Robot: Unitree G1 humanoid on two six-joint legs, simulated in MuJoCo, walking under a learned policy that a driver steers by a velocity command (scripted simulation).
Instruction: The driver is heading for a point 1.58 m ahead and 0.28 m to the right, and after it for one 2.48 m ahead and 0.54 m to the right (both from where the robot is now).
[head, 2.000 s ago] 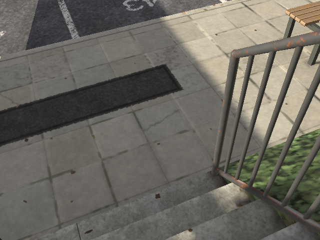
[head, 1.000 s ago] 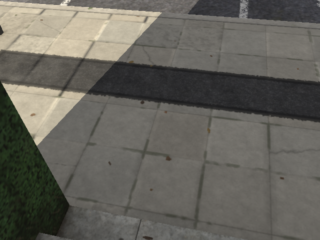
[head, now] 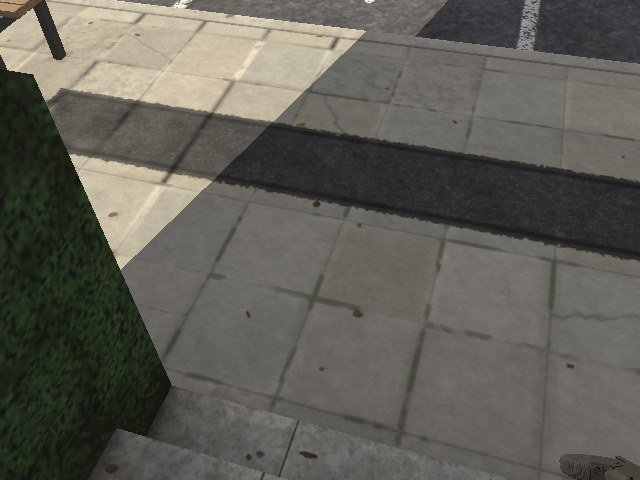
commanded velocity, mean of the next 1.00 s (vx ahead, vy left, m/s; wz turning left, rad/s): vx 0.00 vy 0.00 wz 0.00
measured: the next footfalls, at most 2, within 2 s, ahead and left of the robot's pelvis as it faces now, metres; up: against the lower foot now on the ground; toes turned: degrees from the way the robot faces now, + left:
left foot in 0.12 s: +0.03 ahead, +0.16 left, +0.00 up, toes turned -10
right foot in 1.98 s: +0.18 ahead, -0.09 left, -0.20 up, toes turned -1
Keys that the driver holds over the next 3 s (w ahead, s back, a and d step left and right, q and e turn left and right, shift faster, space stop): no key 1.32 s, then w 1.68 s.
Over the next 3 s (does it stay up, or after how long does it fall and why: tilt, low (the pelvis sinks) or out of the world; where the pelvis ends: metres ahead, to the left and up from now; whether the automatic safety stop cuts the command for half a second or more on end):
stays up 0.69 0.01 -0.51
